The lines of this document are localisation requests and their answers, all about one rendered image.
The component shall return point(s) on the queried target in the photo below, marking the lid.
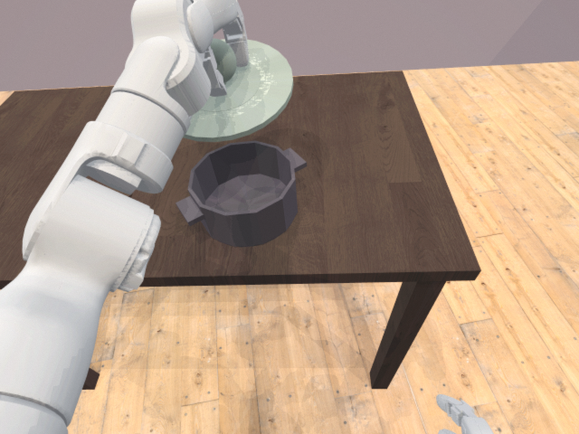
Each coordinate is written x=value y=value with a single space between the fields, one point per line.
x=256 y=95

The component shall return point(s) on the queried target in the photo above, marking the robot left forearm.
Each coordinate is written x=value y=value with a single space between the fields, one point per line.
x=134 y=138

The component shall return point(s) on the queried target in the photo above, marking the knob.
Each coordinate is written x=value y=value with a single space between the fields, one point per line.
x=225 y=58

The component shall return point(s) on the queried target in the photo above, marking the table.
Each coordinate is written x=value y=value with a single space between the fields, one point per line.
x=373 y=203

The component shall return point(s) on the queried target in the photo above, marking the left robot upper arm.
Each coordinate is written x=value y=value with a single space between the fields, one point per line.
x=95 y=241

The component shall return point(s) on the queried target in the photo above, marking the pot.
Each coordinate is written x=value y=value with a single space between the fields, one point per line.
x=244 y=193

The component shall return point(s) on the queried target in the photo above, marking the robot left hand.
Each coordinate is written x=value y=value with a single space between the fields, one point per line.
x=225 y=14

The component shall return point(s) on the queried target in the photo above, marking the robot right hand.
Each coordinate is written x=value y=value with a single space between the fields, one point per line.
x=463 y=415

